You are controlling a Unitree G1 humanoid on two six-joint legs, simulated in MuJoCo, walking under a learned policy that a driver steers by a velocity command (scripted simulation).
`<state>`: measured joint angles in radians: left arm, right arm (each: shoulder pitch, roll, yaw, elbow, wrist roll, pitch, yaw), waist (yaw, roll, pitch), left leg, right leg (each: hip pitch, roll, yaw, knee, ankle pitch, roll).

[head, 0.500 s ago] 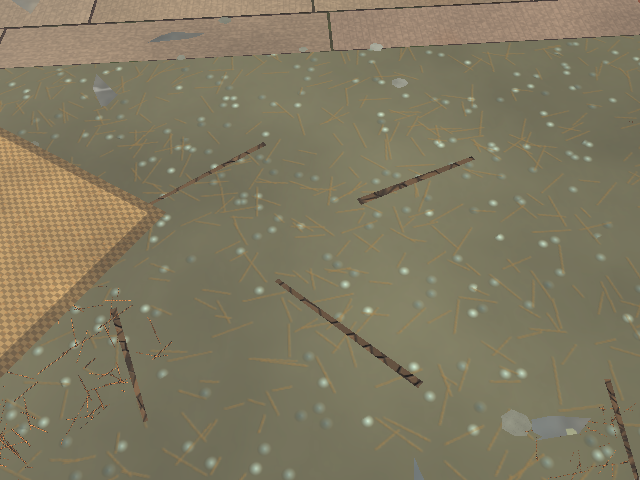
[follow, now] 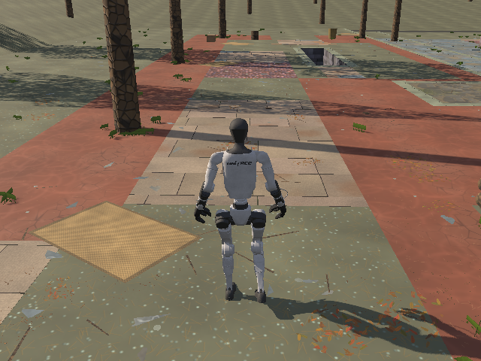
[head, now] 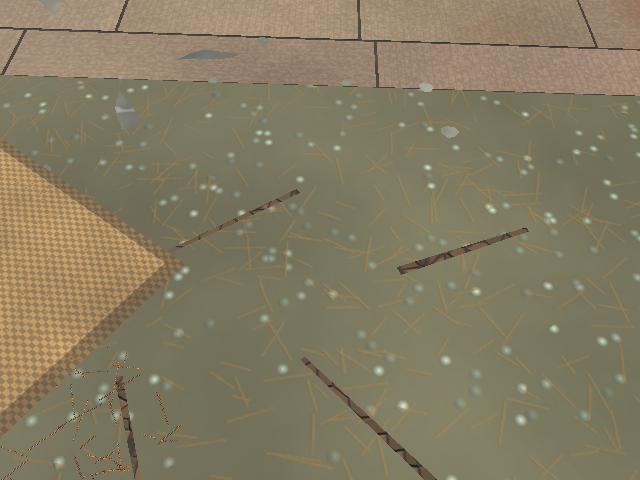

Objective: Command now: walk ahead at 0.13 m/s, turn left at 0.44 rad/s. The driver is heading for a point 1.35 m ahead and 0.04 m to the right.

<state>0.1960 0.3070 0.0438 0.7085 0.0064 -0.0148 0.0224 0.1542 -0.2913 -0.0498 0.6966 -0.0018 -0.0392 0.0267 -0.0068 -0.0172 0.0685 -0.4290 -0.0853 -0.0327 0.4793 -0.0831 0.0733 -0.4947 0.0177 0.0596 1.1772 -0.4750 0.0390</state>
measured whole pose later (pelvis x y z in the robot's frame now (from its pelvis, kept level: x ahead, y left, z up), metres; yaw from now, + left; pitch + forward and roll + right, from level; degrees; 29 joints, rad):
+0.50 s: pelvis +0.08 -0.04 +0.00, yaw +9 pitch +0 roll +0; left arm 0.19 0.23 0.02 0.71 0.02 -0.03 0.01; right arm 0.17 -0.27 -0.04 0.72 -0.02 0.04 0.00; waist 0.00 0.03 0.01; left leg -0.27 -0.03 -0.10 0.54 -0.25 -0.02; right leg -0.28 0.01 0.03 0.55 -0.27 0.01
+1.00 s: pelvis +0.09 -0.04 +0.00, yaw +9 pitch -2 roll +0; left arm 0.21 0.23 0.03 0.80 0.01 -0.01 0.02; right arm 0.20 -0.22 -0.03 0.85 -0.01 0.02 -0.03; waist 0.00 0.00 0.04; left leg -0.23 -0.03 -0.11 0.55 -0.29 -0.02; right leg -0.23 0.01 0.03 0.55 -0.29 0.00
